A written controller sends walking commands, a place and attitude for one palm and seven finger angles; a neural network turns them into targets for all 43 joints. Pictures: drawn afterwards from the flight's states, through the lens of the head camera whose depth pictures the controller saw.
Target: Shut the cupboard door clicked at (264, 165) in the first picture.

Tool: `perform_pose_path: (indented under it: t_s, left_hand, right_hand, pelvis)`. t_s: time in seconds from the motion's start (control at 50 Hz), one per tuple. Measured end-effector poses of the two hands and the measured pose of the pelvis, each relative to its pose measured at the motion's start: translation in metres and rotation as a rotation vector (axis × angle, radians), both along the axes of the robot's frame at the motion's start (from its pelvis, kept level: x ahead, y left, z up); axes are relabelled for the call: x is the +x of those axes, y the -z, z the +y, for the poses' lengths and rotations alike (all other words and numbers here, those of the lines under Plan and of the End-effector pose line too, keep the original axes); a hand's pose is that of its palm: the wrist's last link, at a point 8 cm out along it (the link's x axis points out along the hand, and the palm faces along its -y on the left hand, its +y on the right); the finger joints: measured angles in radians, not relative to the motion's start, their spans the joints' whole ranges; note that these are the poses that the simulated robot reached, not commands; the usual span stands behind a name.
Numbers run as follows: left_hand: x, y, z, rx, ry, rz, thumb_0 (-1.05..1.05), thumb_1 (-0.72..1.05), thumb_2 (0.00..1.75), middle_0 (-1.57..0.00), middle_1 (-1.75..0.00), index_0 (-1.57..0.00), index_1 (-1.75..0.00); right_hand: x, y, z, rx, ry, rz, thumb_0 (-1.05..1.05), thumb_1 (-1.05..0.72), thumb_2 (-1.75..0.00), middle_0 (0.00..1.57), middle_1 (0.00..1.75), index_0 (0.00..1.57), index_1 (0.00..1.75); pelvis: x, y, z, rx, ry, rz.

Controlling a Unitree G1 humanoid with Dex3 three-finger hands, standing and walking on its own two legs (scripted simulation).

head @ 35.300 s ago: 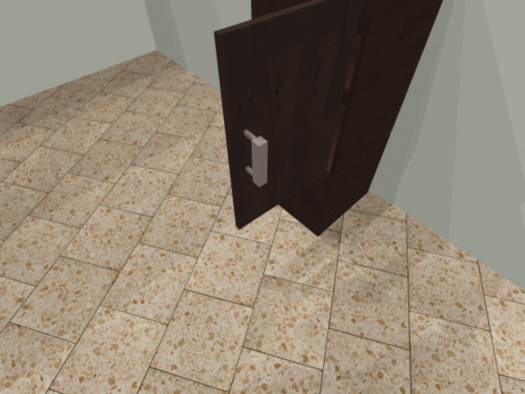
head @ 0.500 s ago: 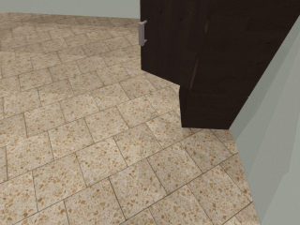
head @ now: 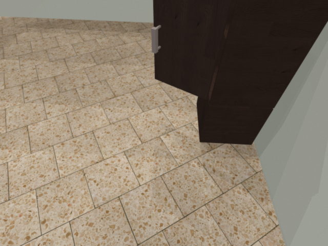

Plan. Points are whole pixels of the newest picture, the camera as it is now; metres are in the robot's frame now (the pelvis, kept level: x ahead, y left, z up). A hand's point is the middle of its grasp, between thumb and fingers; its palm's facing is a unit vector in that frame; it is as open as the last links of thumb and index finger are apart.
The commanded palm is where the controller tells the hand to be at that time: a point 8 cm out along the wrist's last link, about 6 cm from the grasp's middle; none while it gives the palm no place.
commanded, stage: walk to a spot facing it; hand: left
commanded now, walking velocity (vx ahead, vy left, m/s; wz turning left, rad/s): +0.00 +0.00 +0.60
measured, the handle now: (157, 39) +1.13 +0.09 -0.05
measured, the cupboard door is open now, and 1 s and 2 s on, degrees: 61 61 61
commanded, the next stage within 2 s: turn to face it in 1.64 s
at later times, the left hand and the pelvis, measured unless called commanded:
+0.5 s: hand out of the picture -0.01 +0.25 -0.20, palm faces +0.22 -0.94 -0.25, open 7.4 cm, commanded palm none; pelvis -0.01 +0.03 -0.02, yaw +13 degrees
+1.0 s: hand out of the picture +0.02 +0.19 -0.16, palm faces +0.55 -0.80 -0.24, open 7.4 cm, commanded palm none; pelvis +0.10 +0.02 +0.00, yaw +34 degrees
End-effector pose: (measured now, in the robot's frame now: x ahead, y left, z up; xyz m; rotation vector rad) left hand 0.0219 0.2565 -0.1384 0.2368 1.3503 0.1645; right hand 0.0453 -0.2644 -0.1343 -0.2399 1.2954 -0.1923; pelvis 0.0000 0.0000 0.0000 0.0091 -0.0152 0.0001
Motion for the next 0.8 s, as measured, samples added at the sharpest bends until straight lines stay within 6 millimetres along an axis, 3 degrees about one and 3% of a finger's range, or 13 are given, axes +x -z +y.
perform_pose_path:
  t_s: [0.12, 0.24, 0.34, 0.44, 0.5, 0.64, 0.72, 0.8]
  left_hand:
    - [-0.003, 0.005, -0.009, -0.011, -0.040, -0.011, 0.00, 0.91, 0.89, -0.20, -0.30, -0.20, -0.30]
    - [-0.021, 0.015, -0.012, -0.019, -0.115, -0.025, 0.00, 0.91, 0.89, -0.20, -0.30, -0.20, -0.30]
    - [-0.044, 0.026, -0.001, -0.025, -0.183, -0.003, 0.00, 0.91, 0.89, -0.20, -0.30, -0.20, -0.30]
    - [-0.055, 0.038, 0.023, -0.026, -0.233, 0.010, 0.00, 0.91, 0.89, -0.20, -0.30, -0.20, -0.30]
    - [-0.048, 0.026, 0.034, -0.012, -0.245, -0.014, 0.01, 0.91, 0.89, -0.20, -0.30, -0.20, -0.30]
    - [-0.012, -0.008, 0.047, 0.024, -0.274, -0.167, 0.01, 0.91, 0.89, -0.20, -0.30, -0.20, -0.30]
    - [0.009, -0.017, 0.040, 0.043, -0.293, -0.222, 0.00, 0.91, 0.89, -0.20, -0.30, -0.20, -0.30]
    - [0.019, -0.015, 0.026, 0.076, -0.335, -0.274, 0.00, 0.91, 0.89, -0.20, -0.30, -0.20, -0.30]
  right_hand:
    - [-0.003, 0.006, 0.003, 0.009, -0.019, 0.030, 0.00, -0.91, -0.90, 0.20, 0.30, 0.20, 0.30]
    - [-0.005, 0.018, 0.016, 0.034, -0.058, 0.072, 0.00, -0.91, -0.90, 0.20, 0.30, 0.20, 0.30]
    - [0.011, 0.019, 0.034, 0.035, -0.097, 0.079, 0.01, -0.91, -0.90, 0.20, 0.30, 0.20, 0.30]
    - [0.030, 0.026, 0.052, 0.023, -0.170, 0.023, 0.01, -0.91, -0.90, 0.21, 0.30, 0.20, 0.30]
    - [0.031, 0.020, 0.059, 0.027, -0.202, 0.028, 0.00, -0.91, -0.90, 0.21, 0.30, 0.20, 0.30]
    - [0.042, 0.009, 0.060, 0.043, -0.275, 0.073, 0.00, -0.91, -0.90, 0.21, 0.30, 0.20, 0.30]
    - [0.062, 0.009, 0.048, 0.049, -0.299, 0.081, 0.01, -0.91, -0.90, 0.21, 0.30, 0.20, 0.30]
    - [0.099, 0.022, 0.032, 0.047, -0.338, 0.084, 0.01, -0.91, -0.90, 0.21, 0.30, 0.20, 0.30]
  pelvis:
    - [-0.002, 0.004, -0.003, 0.001, -0.037, 0.005]
    - [-0.006, 0.013, -0.001, -0.016, -0.097, -0.008]
    - [-0.004, 0.020, 0.010, -0.011, -0.159, -0.025]
    - [-0.008, 0.032, 0.027, -0.001, -0.204, -0.020]
    - [-0.010, 0.024, 0.032, -0.012, -0.232, -0.005]
    - [0.003, 0.007, 0.026, -0.042, -0.323, 0.035]
    - [0.021, 0.005, 0.014, -0.039, -0.372, 0.045]
    - [0.045, 0.016, -0.001, -0.012, -0.426, 0.054]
